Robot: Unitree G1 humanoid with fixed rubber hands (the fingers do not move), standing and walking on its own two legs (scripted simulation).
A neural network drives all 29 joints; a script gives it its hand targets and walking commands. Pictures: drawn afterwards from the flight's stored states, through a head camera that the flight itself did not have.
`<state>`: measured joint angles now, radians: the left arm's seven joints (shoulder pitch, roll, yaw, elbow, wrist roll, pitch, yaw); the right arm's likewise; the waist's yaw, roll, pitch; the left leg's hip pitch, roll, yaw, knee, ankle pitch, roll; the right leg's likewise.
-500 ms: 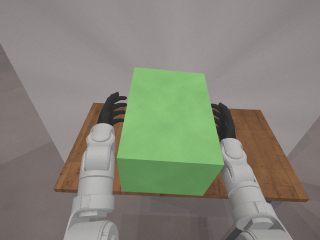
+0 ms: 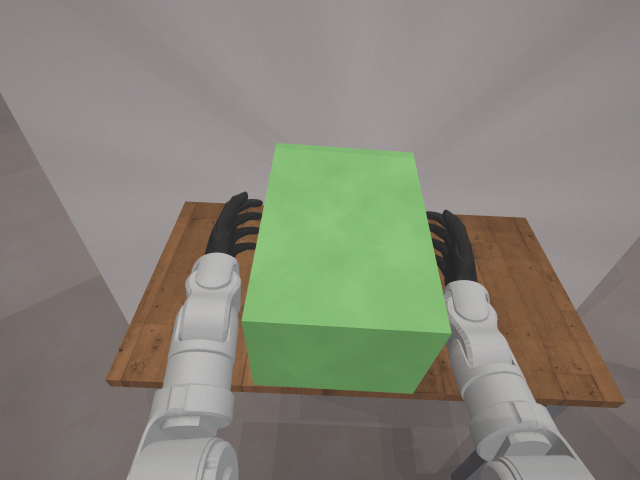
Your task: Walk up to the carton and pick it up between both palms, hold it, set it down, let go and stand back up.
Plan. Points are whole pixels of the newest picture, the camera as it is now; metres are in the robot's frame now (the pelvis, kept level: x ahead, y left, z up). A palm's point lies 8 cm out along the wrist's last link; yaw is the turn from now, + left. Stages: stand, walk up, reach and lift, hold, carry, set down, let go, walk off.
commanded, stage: set down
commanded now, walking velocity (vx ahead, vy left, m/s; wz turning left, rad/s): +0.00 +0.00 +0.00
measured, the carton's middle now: (339, 259) +0.40 +0.01 +0.08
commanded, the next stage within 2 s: none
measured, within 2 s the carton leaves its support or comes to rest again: neither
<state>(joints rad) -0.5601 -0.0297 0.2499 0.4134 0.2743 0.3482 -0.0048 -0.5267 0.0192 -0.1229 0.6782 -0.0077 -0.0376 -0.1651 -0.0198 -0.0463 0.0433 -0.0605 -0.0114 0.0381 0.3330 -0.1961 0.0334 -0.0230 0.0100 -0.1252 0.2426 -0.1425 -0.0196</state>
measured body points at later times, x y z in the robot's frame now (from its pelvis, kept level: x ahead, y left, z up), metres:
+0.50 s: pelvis +0.01 +0.00 +0.00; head +0.01 +0.02 +0.45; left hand +0.42 +0.15 +0.09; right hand +0.40 -0.15 +0.08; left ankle +0.00 +0.09 -0.75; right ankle +0.00 -0.10 -0.75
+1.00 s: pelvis +0.02 +0.01 +0.00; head +0.04 +0.03 +0.45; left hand +0.43 +0.16 +0.06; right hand +0.41 -0.15 +0.06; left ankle +0.00 +0.09 -0.75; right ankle +0.00 -0.10 -0.75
